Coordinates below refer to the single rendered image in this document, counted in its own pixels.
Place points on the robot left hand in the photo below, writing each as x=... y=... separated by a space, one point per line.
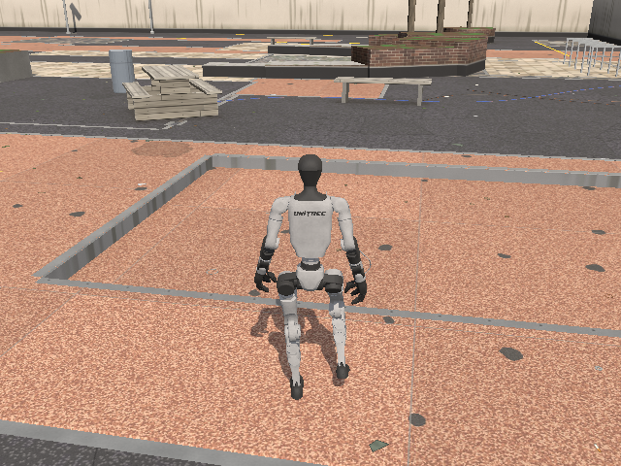
x=265 y=278

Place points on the left robot upper arm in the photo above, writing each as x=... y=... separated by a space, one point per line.
x=279 y=207

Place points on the left robot thigh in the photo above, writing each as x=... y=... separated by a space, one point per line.
x=287 y=292

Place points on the robot right hand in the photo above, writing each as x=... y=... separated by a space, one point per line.
x=361 y=288

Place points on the right robot upper arm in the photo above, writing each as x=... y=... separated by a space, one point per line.
x=341 y=206

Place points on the right robot shin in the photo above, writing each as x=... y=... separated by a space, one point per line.
x=339 y=333

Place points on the robot left forearm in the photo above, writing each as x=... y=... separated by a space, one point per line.
x=264 y=259

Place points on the robot right forearm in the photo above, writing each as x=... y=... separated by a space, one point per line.
x=355 y=263

